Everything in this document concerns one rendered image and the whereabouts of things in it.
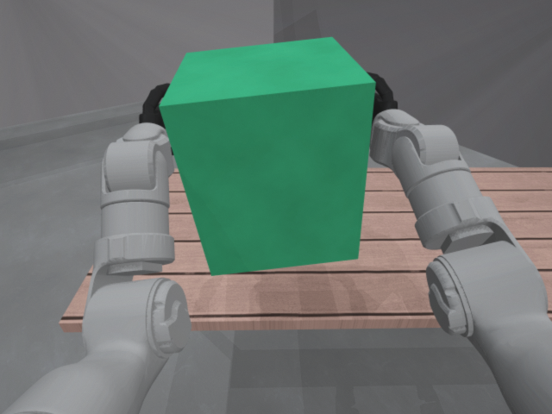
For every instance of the left robot hand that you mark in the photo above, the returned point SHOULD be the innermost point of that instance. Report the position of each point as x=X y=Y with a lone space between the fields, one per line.
x=151 y=111

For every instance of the robot right forearm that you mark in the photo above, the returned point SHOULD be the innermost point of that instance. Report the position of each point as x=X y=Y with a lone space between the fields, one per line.
x=451 y=213

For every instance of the table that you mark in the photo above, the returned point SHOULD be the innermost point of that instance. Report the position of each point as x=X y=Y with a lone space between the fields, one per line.
x=385 y=288

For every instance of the robot left forearm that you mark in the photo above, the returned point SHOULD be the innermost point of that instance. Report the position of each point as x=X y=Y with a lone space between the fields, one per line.
x=134 y=204

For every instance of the robot right upper arm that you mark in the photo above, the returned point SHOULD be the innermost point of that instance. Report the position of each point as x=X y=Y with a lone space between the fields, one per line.
x=491 y=295

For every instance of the right robot hand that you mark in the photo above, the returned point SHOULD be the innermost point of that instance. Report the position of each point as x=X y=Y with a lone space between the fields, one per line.
x=383 y=100

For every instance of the robot left upper arm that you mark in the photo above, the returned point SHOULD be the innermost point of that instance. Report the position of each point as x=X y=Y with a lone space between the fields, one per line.
x=130 y=331

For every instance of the carton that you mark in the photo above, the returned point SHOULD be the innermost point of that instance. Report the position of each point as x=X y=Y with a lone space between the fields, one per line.
x=272 y=144

